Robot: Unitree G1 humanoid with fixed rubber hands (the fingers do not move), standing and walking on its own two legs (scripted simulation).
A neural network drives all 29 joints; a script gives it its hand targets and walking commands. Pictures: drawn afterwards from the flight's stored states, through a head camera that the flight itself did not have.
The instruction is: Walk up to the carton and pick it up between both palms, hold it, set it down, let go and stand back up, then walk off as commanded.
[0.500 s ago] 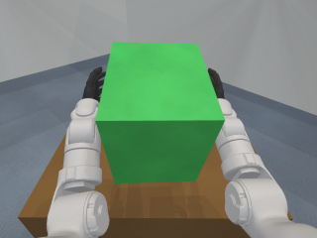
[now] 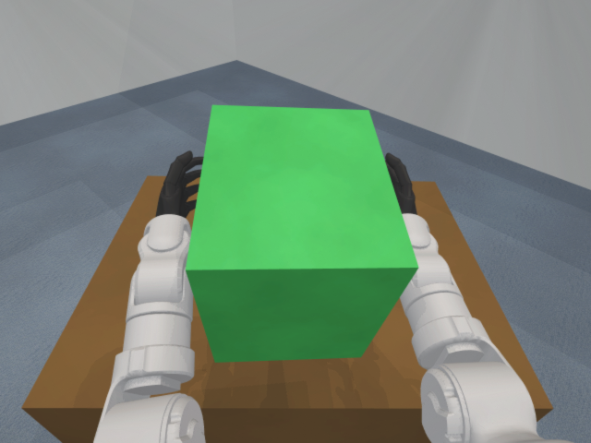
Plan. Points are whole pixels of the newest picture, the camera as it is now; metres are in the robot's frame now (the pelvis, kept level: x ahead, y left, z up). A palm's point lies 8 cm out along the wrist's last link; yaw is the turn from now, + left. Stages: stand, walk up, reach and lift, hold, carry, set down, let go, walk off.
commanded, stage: set down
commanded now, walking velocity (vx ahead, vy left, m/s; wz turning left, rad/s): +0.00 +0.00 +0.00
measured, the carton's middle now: (290, 238) +0.37 +0.01 +0.13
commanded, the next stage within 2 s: none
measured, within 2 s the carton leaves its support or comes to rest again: neither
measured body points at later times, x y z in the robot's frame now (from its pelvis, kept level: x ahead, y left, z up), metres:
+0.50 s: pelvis +0.00 +0.00 +0.00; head -0.02 +0.01 +0.45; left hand +0.40 +0.16 +0.15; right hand +0.41 -0.15 +0.14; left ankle +0.01 +0.12 -0.74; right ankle +0.02 -0.13 -0.74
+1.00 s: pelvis +0.01 -0.01 +0.00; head +0.01 +0.00 +0.45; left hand +0.41 +0.14 +0.12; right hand +0.42 -0.16 +0.12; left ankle +0.01 +0.12 -0.74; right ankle +0.02 -0.13 -0.74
